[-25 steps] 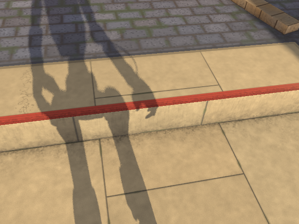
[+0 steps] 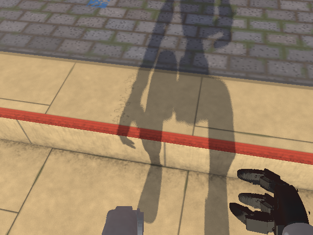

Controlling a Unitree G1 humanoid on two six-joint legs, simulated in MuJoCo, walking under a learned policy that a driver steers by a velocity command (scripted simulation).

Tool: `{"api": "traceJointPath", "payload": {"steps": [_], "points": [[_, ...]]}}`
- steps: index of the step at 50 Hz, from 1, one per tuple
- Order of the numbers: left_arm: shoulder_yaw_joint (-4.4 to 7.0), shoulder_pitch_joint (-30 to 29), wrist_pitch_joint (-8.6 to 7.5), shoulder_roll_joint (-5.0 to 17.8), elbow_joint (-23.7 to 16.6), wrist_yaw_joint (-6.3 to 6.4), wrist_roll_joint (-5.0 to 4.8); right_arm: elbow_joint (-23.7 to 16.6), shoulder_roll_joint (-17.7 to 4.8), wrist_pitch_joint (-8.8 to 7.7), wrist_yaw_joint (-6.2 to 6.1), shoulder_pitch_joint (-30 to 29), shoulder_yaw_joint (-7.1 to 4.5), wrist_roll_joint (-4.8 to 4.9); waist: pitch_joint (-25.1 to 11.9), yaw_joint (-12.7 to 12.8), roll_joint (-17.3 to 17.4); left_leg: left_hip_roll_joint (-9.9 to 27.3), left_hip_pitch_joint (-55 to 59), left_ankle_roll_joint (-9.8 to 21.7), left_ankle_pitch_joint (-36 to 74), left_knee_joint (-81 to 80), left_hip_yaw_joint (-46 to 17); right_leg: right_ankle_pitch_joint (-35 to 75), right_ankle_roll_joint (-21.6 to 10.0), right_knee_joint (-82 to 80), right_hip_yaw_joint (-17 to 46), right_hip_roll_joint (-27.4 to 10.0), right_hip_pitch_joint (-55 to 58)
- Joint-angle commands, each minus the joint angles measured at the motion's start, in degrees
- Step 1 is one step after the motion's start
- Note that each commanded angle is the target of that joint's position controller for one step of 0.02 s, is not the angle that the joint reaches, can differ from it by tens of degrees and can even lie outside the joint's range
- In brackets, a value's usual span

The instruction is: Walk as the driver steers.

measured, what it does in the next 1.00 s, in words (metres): climbs: left foot 0.17 m higher, then right foot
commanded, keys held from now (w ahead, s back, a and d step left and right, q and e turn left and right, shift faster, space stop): w+q+shift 0.12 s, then w+shift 0.20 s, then w+e+shift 0.68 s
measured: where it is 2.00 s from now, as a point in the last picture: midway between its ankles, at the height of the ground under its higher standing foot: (176, 0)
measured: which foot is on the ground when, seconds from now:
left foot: up 0.00-0.12, down 0.14-0.54, up 0.56-0.82, down 0.84-1.00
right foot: down 0.00-0.16, up 0.18-0.56, down 0.58-0.86, up 0.88-1.00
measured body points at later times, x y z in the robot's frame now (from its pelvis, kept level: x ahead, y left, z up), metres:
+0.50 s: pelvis +0.43 +0.09 +0.18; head +0.45 +0.10 +0.63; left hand +0.63 +0.32 +0.12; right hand +0.49 -0.19 +0.06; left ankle +0.24 +0.08 -0.54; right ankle +0.57 +0.01 -0.48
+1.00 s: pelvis +0.91 +0.18 +0.28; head +0.92 +0.18 +0.73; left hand +1.08 +0.43 +0.17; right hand +1.01 -0.09 +0.18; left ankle +0.92 +0.28 -0.39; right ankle +0.77 +0.07 -0.20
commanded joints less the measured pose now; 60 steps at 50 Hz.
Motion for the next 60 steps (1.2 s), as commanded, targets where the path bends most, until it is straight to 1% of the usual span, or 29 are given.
{"api": "traceJointPath", "payload": {"steps": [1, 3, 5, 7, 8, 9, 10, 13, 15, 18, 22, 25, 27, 28, 29, 30, 31, 33, 35, 38, 40, 42, 43, 44, 45, 47, 50, 54, 60], "points": [[-0.55, 0.20, -1.12, 2.16, 1.16, 0.11, -1.50, -10.32, 0.33, 0.17, 0.48, -14.50, 1.88, 0.18, 13.24, -1.77, -3.40, 1.65, 1.94, 0.91, -1.77, -17.50, 7.84, 12.51, -2.71, -22.13, 0.04, -8.52, -16.22], [-0.61, -2.08, -0.12, 5.14, -1.90, 2.35, -3.52, -7.24, -1.88, 0.70, 3.04, -8.66, 1.97, 0.20, 3.17, -2.94, -2.18, 1.15, 30.21, 1.34, 2.38, -37.52, 18.45, 46.84, -5.41, -23.94, -6.47, -6.59, -18.45], [2.76, -0.23, 0.37, 17.89, -5.10, 4.01, -3.76, -4.63, -3.74, 1.09, 3.73, -0.90, 0.62, -0.13, -10.66, -6.78, -10.78, -3.96, 40.03, 1.70, -3.94, -46.08, 19.78, 111.37, -7.30, -5.64, -5.05, -12.71, 0.69], [5.46, -4.25, 2.08, 21.91, -9.99, 2.59, -4.38, 0.99, -11.06, 0.38, 3.69, 18.38, -2.29, 0.72, -23.34, -11.59, -16.96, -9.34, 53.39, 5.23, -16.66, -57.54, 8.52, 122.25, -9.76, 24.88, -0.20, -16.94, 9.13], [5.36, -5.06, 0.57, 18.05, -13.23, 0.98, -3.74, 1.19, -16.89, -1.09, 3.72, 19.75, -4.87, 0.56, -24.63, -10.79, -12.51, -6.82, 64.18, 7.76, -20.73, -72.16, -8.77, 92.60, -7.76, 45.23, 1.87, -14.02, -2.04], [3.85, -13.92, -1.29, 9.21, -20.00, -2.38, -2.76, 3.99, -22.58, -0.85, 3.23, 16.24, -7.31, 2.12, -19.44, -8.36, 13.59, 3.50, 73.32, 12.69, -29.46, -101.04, -44.89, 19.90, -3.63, 73.60, 6.20, 5.47, -36.24], [2.94, -16.68, -3.62, 5.53, -24.38, -3.48, 0.28, 3.34, -21.38, -0.75, 2.67, 15.77, -7.75, 0.37, -20.41, -6.61, 5.36, 9.50, 77.53, 13.30, -25.78, -109.29, -60.10, 15.53, -4.79, 97.79, 19.33, 5.53, -50.25], [-2.59, -21.57, -1.99, -6.26, -29.36, -0.03, 0.30, 15.80, -14.13, -5.46, 1.75, 21.75, -5.84, -0.88, -0.58, 0.78, -7.87, 7.24, 59.11, 7.82, -3.58, -103.74, -38.36, 7.29, -5.96, 100.20, 20.21, 0.04, -59.47], [-3.01, -15.79, 1.13, -4.26, -26.68, 0.95, 0.51, 16.07, -8.58, -7.48, 1.50, 18.08, -3.60, -1.42, 4.41, 6.23, -9.71, 5.70, 49.25, 5.95, 5.88, -104.09, -25.83, 3.67, -4.77, 90.60, 19.05, -2.28, -55.98], [-2.11, -22.84, 3.27, 2.01, -28.13, 1.28, -1.09, 17.77, -11.13, -9.96, 2.64, 16.70, -3.29, -0.08, 8.95, 5.74, -6.91, 0.45, 43.33, 2.40, 24.79, -115.31, -10.34, 7.05, -3.43, 58.31, 12.30, -2.88, -46.83], [-2.07, -19.04, 2.84, 1.73, -22.53, -0.95, -2.85, 19.19, -15.26, -10.77, 1.66, 21.59, -4.32, 0.72, -3.04, 2.58, -0.29, 1.31, 65.54, -1.76, 63.99, -119.94, 1.81, 19.94, -6.32, 37.49, 4.35, 1.11, -30.38], [0.37, -15.33, 2.68, 6.93, -20.58, 0.12, -2.47, 19.00, -15.15, -10.25, 0.36, 25.72, -4.15, -1.66, -9.76, 4.98, 2.75, 6.18, 85.95, -5.21, 105.87, -100.75, 3.74, 13.19, -10.71, 31.72, -0.90, 6.97, -28.26], [2.75, -0.35, 2.71, 10.16, -16.18, 0.12, -2.74, 15.91, -17.37, -9.08, -0.84, 18.92, -5.32, -1.84, -15.69, 14.43, 5.99, 7.15, 83.96, -6.61, 95.84, -76.39, 2.99, 24.23, -11.77, 9.69, 6.16, 5.61, -9.83], [4.05, 11.12, 2.12, 10.71, -10.95, -0.39, -2.47, 12.13, -18.18, -8.46, -0.69, 6.24, -5.99, 0.00, -11.72, 24.25, -1.98, -1.30, 69.45, -7.18, 62.84, -44.49, 6.99, 40.74, -16.25, -10.61, 8.95, 2.10, 3.46], [3.52, 12.98, 2.71, 7.72, -3.97, -0.41, -2.70, 7.52, -9.27, -9.35, 0.06, -2.77, -3.20, -1.47, -0.41, 20.54, -15.55, -8.01, 35.32, -6.25, 2.42, -20.20, 7.55, 39.87, -17.36, -9.04, 14.50, -1.44, 14.95], [2.16, 7.47, 1.52, 7.98, -4.76, -0.44, 0.27, 1.05, -0.03, -10.22, 0.07, 3.12, -0.08, -0.61, 0.93, 6.43, -16.68, -5.44, 11.41, -6.41, -5.74, -8.28, 0.21, 69.92, -18.65, 14.29, 24.31, -6.52, 24.54], [1.93, 11.55, 1.48, 6.17, -5.01, 0.56, 0.57, -1.15, -1.25, -10.69, 0.69, 3.70, 0.83, -0.36, -9.13, 7.65, -10.00, -2.23, 1.71, -6.05, -6.50, -5.91, -4.55, 62.33, -19.89, 13.87, 30.89, -10.28, 36.23], [2.70, 6.61, 1.74, 7.37, -6.32, 2.41, -0.08, -2.61, -3.08, -10.08, 1.95, 5.27, 1.99, -3.26, -5.91, 2.34, 3.15, 0.66, -4.02, -4.40, -3.46, -4.51, -3.43, 27.26, -19.56, 4.36, 38.56, -10.91, 22.10], [2.04, -1.55, 0.20, 8.50, -7.48, 2.62, -2.68, -7.46, -3.04, -8.15, 2.99, -2.56, 3.19, -4.91, 8.45, -2.10, 1.54, 4.49, -3.96, -5.77, -6.92, -12.05, -1.20, 9.08, -18.85, -9.46, 40.74, -10.25, -5.88], [0.88, 0.33, -2.11, 6.14, -3.42, 1.92, -1.90, -14.85, -2.76, -6.64, 0.87, -16.09, 4.59, -1.33, 16.17, 0.92, -3.02, 8.12, -2.20, -6.12, -15.32, -20.73, 5.30, 18.63, -17.84, -21.45, 35.43, -6.06, -19.21], [1.23, -3.40, -0.42, 6.28, -6.33, 2.66, -5.99, -13.15, -0.72, -6.93, 1.02, -8.89, 5.87, 0.02, 3.79, -1.20, 3.23, 4.99, 54.23, -3.68, 1.46, -52.01, 9.54, 47.25, -16.28, -27.10, 26.17, -1.59, -41.55], [6.71, -5.25, -3.08, 23.30, -8.50, -0.03, -7.73, -3.38, -10.90, -5.40, 0.33, 28.94, -1.27, -0.62, -24.46, -19.27, -7.84, 0.16, 86.08, -2.01, -1.31, -57.28, -0.17, 104.51, -12.34, 11.64, 27.77, -3.73, -29.25], [7.16, -8.80, -4.67, 19.89, -10.87, -0.96, -7.15, -0.77, -20.73, -5.50, -0.03, 37.99, -5.50, -2.35, -33.82, -21.08, 1.42, 11.84, 87.19, -0.13, -19.12, -74.02, -22.56, 85.10, -8.14, 36.42, 27.50, 1.37, -24.15], [6.44, -9.85, -5.06, 12.32, -14.67, -2.82, -5.22, 1.77, -26.04, -5.49, -0.17, 34.82, -6.52, -1.21, -33.56, -15.32, 26.04, 23.70, 84.86, -0.17, -14.78, -100.78, -50.90, 16.68, -6.49, 66.69, 25.29, 12.44, -31.18], [5.68, -5.39, -4.31, 7.05, -14.96, -2.94, -3.32, 1.88, -20.28, -5.26, 0.47, 23.08, -5.80, 0.01, -29.42, -6.75, 20.08, 26.57, 81.69, 0.94, -8.24, -105.78, -60.69, 17.34, -6.21, 84.47, 27.63, 10.37, -40.95], [3.82, -11.81, -1.28, -1.28, -18.12, -1.61, -1.10, 8.08, -9.71, -6.89, 1.46, 17.73, -3.48, 0.81, -5.87, -1.40, 3.95, 23.77, 66.33, 1.89, -7.48, -99.87, -38.12, 18.13, -7.53, 91.15, 18.76, 3.32, -51.48], [-0.26, -17.00, 2.75, -9.95, -21.55, -1.60, -2.07, 20.49, 1.62, -8.33, 2.09, 24.01, -1.30, -0.99, 1.94, 3.58, 0.78, 20.11, 60.64, -3.92, 3.68, -100.46, -13.67, 10.23, -10.69, 99.40, 18.90, 1.92, -61.55], [0.62, -22.01, 6.51, -2.78, -22.65, -0.23, -3.35, 23.10, -1.68, -9.73, 2.67, 17.01, -1.91, -0.08, 8.57, 7.79, 1.26, 8.58, 49.26, -13.00, 25.75, -115.18, 16.98, 19.13, -9.84, 59.81, 12.61, 5.55, -44.90], [3.86, -11.22, 5.17, 7.24, -17.76, -2.56, -3.90, 18.11, -18.71, -11.77, -0.95, 19.36, -5.97, 1.96, -5.24, 12.52, 4.49, 11.33, 70.09, -9.33, 76.95, -104.44, 19.55, 30.04, -9.41, 26.43, -0.73, 9.50, -10.93]]}}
